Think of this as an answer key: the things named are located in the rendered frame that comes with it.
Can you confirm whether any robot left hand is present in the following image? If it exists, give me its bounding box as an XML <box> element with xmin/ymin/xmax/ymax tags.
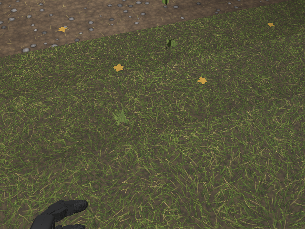
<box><xmin>30</xmin><ymin>199</ymin><xmax>88</xmax><ymax>229</ymax></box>

